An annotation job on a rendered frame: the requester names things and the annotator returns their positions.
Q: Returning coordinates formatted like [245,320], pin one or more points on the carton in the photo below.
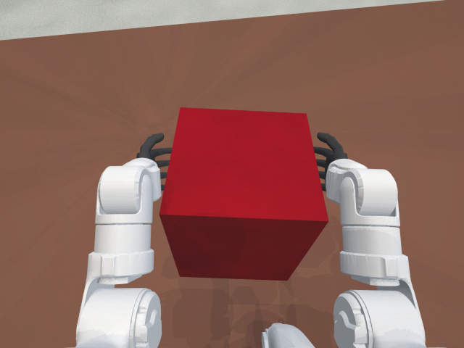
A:
[242,196]

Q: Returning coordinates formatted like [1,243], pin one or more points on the robot left forearm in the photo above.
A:
[124,202]

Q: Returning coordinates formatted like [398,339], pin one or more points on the robot right hand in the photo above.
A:
[331,156]

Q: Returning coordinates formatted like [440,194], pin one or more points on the right robot thigh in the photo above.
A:
[284,336]

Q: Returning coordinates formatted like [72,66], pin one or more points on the robot left hand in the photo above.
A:
[146,151]

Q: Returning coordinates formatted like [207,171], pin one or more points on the robot left upper arm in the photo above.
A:
[121,318]

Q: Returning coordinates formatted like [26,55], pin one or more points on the robot right forearm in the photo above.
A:
[369,210]

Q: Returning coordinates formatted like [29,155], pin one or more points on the robot right upper arm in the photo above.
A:
[376,319]

